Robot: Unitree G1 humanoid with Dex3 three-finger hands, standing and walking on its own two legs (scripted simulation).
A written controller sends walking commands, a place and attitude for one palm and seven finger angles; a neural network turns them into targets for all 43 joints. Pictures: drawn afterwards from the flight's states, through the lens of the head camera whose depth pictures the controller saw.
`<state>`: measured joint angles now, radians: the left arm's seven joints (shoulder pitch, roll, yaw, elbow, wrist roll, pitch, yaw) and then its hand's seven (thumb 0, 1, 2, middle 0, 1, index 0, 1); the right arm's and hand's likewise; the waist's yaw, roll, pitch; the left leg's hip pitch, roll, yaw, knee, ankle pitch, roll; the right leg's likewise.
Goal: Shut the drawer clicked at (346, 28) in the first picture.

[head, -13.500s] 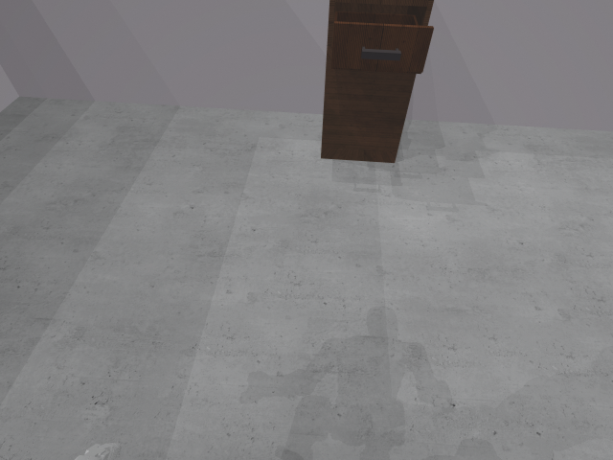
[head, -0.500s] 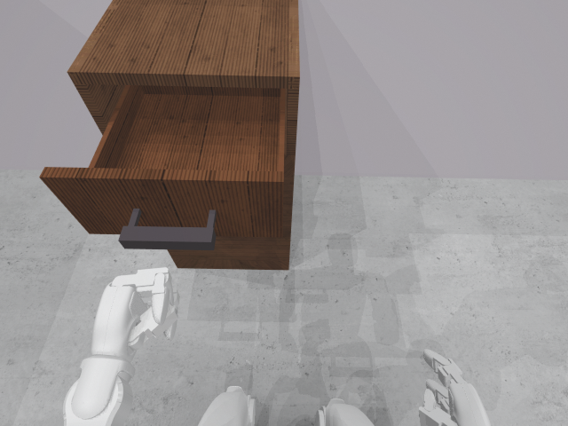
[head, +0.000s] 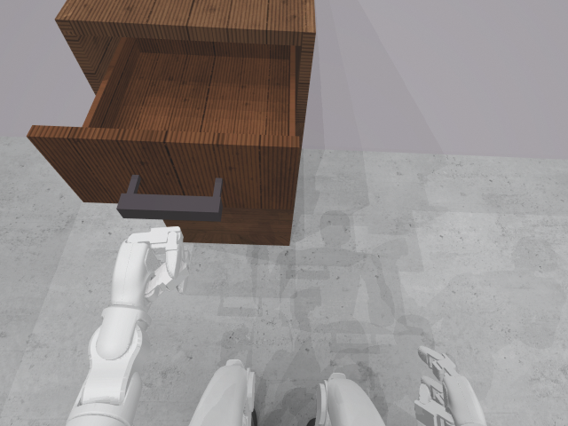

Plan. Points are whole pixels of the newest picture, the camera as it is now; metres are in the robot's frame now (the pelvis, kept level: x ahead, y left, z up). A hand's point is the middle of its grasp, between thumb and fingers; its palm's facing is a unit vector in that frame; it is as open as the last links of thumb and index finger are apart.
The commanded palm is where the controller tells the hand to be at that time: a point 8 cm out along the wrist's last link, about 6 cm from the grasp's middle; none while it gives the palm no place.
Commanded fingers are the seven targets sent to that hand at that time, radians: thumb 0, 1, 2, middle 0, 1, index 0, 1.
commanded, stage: bring the fist close to the handle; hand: left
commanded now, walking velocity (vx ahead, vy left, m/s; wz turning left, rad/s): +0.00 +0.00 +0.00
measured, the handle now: (174, 195) +0.43 +0.18 +0.03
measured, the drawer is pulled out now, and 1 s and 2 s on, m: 0.21 0.20 0.07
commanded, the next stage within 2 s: push the drawer shut in 0.34 s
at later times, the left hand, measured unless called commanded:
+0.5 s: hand (189, 271) +0.31 +0.14 +0.03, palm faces -0.02 -1.00 -0.03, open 3.3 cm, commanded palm +0.30 +0.20 +0.03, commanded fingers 0.00 0.90 0.90 -1.40 -1.60 -1.40 -1.60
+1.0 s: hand (190, 239) +0.36 +0.15 +0.02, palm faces +0.01 -1.00 -0.05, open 2.8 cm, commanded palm +0.36 +0.20 +0.03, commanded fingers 0.00 0.90 0.90 -1.40 -1.60 -1.40 -1.60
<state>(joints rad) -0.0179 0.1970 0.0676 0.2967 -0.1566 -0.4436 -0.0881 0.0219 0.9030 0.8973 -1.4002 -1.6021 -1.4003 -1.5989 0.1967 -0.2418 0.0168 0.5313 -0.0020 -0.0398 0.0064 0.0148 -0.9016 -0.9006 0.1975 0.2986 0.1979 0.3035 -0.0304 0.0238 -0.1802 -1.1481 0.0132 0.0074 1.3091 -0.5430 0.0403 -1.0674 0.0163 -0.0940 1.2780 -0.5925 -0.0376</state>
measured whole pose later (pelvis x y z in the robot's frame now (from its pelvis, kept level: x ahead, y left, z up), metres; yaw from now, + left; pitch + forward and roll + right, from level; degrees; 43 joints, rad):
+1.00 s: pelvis -0.01 +0.00 +0.00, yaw +0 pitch +22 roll -3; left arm -0.25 0.22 0.09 0.52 -0.13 -0.49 -0.06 -0.06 0.83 0.96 -1.40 -1.60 -1.40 -1.60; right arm 0.23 -0.26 0.02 0.59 0.00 0.01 0.00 0.01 -0.90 -0.90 0.20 0.30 0.20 0.30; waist -0.04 0.02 -0.17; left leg -1.17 0.01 0.00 1.30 -0.53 0.04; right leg -1.08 0.01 -0.10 1.27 -0.58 -0.04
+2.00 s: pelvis -0.02 +0.01 -0.01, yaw -2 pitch +27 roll -5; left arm -0.85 0.38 0.31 1.15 -0.05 -0.53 -0.09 -0.04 0.76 0.92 -1.40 -1.60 -1.40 -1.60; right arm 0.32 -0.26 0.04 0.63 -0.04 0.06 0.03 0.01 -0.90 -0.90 0.20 0.30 0.20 0.30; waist -0.16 0.04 -0.16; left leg -1.30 0.03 0.00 1.35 -0.52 0.06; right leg -1.21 0.03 -0.10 1.30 -0.55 -0.02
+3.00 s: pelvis -0.04 +0.01 -0.04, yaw -3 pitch +33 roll -8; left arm -1.25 0.64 0.31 1.34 0.05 -0.37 -0.06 0.00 0.63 0.97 -1.40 -1.60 -1.40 -1.60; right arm 0.37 -0.26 0.10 0.65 -0.08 0.02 0.03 0.01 -0.90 -0.90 0.20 0.30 0.20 0.30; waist -0.28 0.05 -0.13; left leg -1.52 0.03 -0.06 1.43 -0.49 0.05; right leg -1.39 0.04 -0.15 1.34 -0.52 -0.03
